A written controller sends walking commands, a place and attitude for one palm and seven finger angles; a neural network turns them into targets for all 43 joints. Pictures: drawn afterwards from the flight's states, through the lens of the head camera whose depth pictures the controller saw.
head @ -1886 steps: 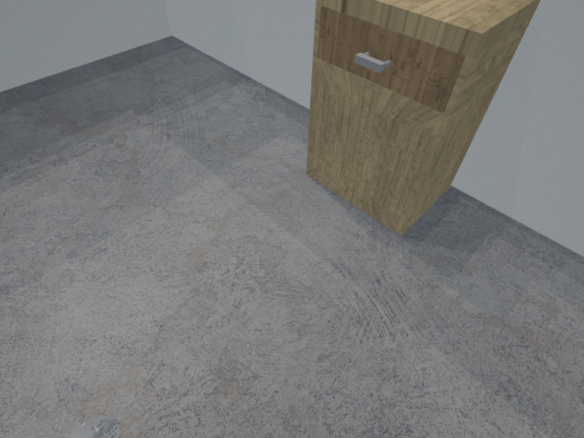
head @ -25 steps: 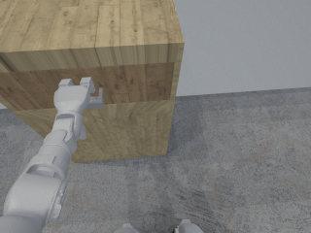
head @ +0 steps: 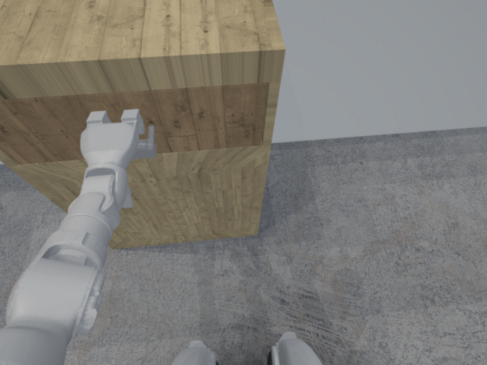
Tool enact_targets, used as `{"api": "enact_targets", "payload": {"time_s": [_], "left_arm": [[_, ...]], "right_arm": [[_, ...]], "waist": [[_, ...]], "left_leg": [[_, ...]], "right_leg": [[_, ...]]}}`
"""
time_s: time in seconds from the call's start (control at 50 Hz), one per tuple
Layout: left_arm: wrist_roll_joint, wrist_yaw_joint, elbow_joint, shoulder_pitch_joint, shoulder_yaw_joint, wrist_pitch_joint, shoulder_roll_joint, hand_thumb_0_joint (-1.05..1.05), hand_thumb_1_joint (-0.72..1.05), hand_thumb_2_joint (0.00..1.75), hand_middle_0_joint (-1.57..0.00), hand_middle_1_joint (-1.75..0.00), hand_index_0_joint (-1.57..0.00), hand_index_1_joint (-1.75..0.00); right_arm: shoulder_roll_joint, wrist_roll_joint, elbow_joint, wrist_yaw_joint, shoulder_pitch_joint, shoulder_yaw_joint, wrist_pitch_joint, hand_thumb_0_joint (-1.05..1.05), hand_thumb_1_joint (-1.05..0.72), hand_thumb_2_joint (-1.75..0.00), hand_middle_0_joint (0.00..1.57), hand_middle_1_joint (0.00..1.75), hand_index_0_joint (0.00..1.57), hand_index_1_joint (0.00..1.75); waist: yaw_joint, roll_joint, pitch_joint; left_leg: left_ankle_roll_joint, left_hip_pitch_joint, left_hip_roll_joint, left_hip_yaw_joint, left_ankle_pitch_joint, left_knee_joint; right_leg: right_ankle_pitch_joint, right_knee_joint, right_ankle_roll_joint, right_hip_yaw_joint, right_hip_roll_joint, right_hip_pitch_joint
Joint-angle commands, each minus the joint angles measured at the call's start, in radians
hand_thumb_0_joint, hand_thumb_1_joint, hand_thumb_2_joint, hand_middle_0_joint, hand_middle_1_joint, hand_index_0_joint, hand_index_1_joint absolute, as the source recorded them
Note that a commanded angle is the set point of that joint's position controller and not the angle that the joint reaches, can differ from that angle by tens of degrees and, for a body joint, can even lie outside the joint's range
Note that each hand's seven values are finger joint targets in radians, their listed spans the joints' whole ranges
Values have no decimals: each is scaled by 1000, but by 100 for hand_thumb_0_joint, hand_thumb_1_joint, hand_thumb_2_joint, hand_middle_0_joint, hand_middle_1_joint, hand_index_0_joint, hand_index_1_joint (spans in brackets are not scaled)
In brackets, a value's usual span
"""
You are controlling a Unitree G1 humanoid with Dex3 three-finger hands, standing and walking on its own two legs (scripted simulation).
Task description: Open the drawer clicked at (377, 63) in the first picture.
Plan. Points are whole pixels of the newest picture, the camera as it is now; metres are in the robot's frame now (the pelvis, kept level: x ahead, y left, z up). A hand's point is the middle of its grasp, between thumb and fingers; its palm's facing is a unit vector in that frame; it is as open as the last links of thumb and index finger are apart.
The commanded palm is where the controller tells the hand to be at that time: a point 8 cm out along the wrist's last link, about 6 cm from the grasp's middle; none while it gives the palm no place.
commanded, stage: lower the fingers behind the handle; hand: left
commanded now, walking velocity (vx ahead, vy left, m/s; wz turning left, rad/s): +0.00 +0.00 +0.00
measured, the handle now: (128, 141) +0.52 +0.21 -0.01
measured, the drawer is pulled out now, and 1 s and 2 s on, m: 0.00 0.00 0.00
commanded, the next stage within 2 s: lift the hand off the handle in 0.48 s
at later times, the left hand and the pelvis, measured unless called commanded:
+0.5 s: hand (122, 159) +0.47 +0.21 +0.00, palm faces -0.03 +0.02 -1.00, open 13.8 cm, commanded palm +0.45 +0.21 +0.03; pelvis -0.02 +0.00 -0.01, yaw +0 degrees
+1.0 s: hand (123, 157) +0.48 +0.21 +0.00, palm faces -0.02 +0.03 -1.00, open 13.6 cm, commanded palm +0.47 +0.20 +0.05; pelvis -0.03 +0.00 -0.02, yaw +1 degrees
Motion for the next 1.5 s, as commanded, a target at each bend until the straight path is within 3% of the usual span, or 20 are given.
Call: {"api": "enact_targets", "payload": {"time_s": [0.0, 0.04, 0.08, 0.18, 0.26, 0.42, 0.54, 0.56, 0.58, 0.6, 0.66, 0.82, 0.88, 0.96, 1.1, 1.12, 1.2, 1.26, 1.4, 1.48], "left_arm": [[-9, -11, -51, -288, 36, 14, 192, 0, -50, 30, -30, -120, -30, -120], [-12, -15, -29, -298, 43, 22, 213, 0, -50, 30, -30, -120, -30, -120], [-14, -24, -42, -289, 56, 24, 235, 0, -50, 30, -30, -120, -30, -120], [-18, -35, -32, -349, 18, 37, 207, 0, -50, 30, -30, -120, -30, -120], [-31, -52, -43, -363, 39, 36, 236, 0, -50, 30, -30, -120, -30, -120], [-26, -69, -31, -353, 13, 12, 217, 0, -50, 30, -30, -120, -30, -120], [-30, -59, -58, -348, 46, 0, 247, 0, -50, 30, -30, -120, -30, -120], [-31, -57, -65, -403, -6, 1, 185, 0, -50, 30, -30, -120, -30, -120], [-29, -52, -44, -406, -11, 1, 180, 0, -50, 30, -30, -120, -30, -120], [-29, -48, -26, -390, 32, 8, 231, 0, -50, 30, -30, -120, -30, -120], [-31, -44, -41, -456, 34, 14, 251, 0, -50, 30, -30, -120, -30, -120], [-8, -44, 20, -529, -39, 49, 178, 0, -50, 30, -30, -120, -30, -120], [-7, -46, 4, -579, -33, 54, 200, 0, -50, 30, -30, -120, -30, -120], [-21, -52, -79, -650, -2, 53, 249, 0, -50, 30, -30, -120, -30, -120], [-36, -59, -172, -642, 31, 2, 286, 0, -50, 30, -30, -120, -30, -120], [-38, -56, -199, -642, 10, -11, 256, 0, -50, 30, -30, -120, -30, -120], [-33, -29, -221, -629, 66, -27, 321, 0, -50, 30, -30, -120, -30, -120], [-42, -14, -302, -625, 104, -45, 352, 0, -50, 30, -30, -120, -30, -120], [-34, 14, -385, -594, 91, -23, 301, 0, -50, 30, -30, -120, -30, -120], [-44, 3, -402, -565, 44, -1, 229, 0, -50, 30, -30, -120, -30, -120]], "right_arm": [[-160, 3, -50, -15, 140, -46, -18, 0, -90, -90, 20, 30, 20, 30], [-165, 4, -51, -18, 143, -43, -20, 0, -90, -90, 20, 30, 20, 30], [-165, 5, -60, -20, 143, -40, -16, 0, -90, -90, 20, 30, 20, 30], [-164, 10, -67, -26, 145, -36, -18, 0, -90, -90, 20, 30, 20, 30], [-167, 11, -68, -31, 152, -35, -19, 0, -90, -90, 20, 30, 20, 30], [-164, 13, -73, -37, 156, -29, -29, 0, -90, -90, 20, 30, 20, 30], [-165, 13, -69, -34, 166, -33, -31, 0, -90, -90, 20, 30, 20, 30], [-159, 12, -68, -33, 169, -36, -34, 0, -90, -90, 20, 30, 20, 30], [-158, 11, -60, -33, 172, -35, -39, 0, -90, -90, 20, 30, 20, 30], [-167, 14, -51, -31, 171, -36, -35, 0, -90, -90, 20, 30, 20, 30], [-171, 10, -51, -32, 175, -32, -38, 0, -90, -90, 20, 30, 20, 30], [-168, 7, -43, -33, 185, -28, -43, 0, -90, -90, 20, 30, 20, 30], [-170, 7, -45, -35, 188, -27, -43, 0, -90, -90, 20, 30, 20, 30], [-169, 9, -55, -40, 185, -27, -42, 0, -90, -90, 20, 30, 20, 30], [-161, 17, -59, -57, 183, -27, -53, 0, -90, -90, 20, 30, 20, 30], [-156, 13, -68, -59, 181, -25, -57, 0, -90, -90, 20, 30, 20, 30], [-164, 15, -50, -58, 181, -29, -54, 0, -90, -90, 20, 30, 20, 30], [-165, 11, -54, -55, 175, -37, -48, 0, -90, -90, 20, 30, 20, 30], [-159, 12, -34, -44, 157, -52, -31, 0, -90, -90, 20, 30, 20, 30], [-148, 14, -42, -43, 133, -54, -24, 0, -90, -90, 20, 30, 20, 30]], "waist": [[-32, -61, -323], [-42, -99, -299], [-23, -62, -341], [-53, -72, -306], [-49, -63, -351], [-54, -68, -312], [-40, -58, -353], [-70, -56, -349], [-73, -57, -318], [-66, -69, -308], [-73, -47, -340], [-112, -23, -313], [-122, -19, -330], [-113, 11, -411], [-86, 39, -427], [-79, 48, -447], [-71, 41, -430], [-46, 56, -497], [-32, 103, -486], [-33, 80, -473]], "left_leg": [[17, 152, -42, -18, 245, -76], [20, 112, -43, -16, 210, -67], [18, 117, -47, -16, 216, -64], [21, 111, -43, -24, 164, -62], [21, 111, -43, -27, 165, -59], [23, 79, -43, -26, 130, -52], [23, 83, -41, -25, 140, -49], [23, 93, -41, -32, 138, -44], [23, 79, -40, -31, 122, -43], [23, 74, -37, -34, 112, -43], [24, 72, -40, -35, 116, -41], [23, 90, -40, -47, 108, -36], [23, 94, -39, -51, 92, -38], [22, 155, -39, -58, 97, -61], [20, 260, -34, -63, 137, -122], [22, 278, -39, -57, 159, -129], [19, 303, -35, -57, 199, -151], [15, 367, -39, -51, 307, -160], [-3, 513, -30, -49, 502, -197], [-3, 575, -27, -44, 590, -217]], "right_leg": [[230, -91, -24, -1, 44, 205], [209, -91, -18, 3, 42, 201], [209, -75, -22, 3, 40, 212], [144, -86, -18, -1, 42, 162], [148, -77, -19, 2, 41, 185], [114, -80, -15, 2, 40, 155], [123, -72, -18, 7, 40, 172], [119, -75, -18, 4, 44, 147], [101, -79, -14, 2, 41, 130], [86, -76, -17, 3, 42, 119], [88, -72, -17, 5, 41, 132], [61, -70, -17, -10, 42, 55], [47, -70, -16, -11, 42, 52], [53, -84, -18, -7, 44, 107], [80, -137, -20, -6, 47, 175], [93, -149, -19, -5, 47, 200], [132, -169, -21, -2, 50, 232], [228, -174, -24, -1, 51, 310], [356, -198, -29, -22, 56, 351], [396, -228, -24, -26, 54, 387]]}}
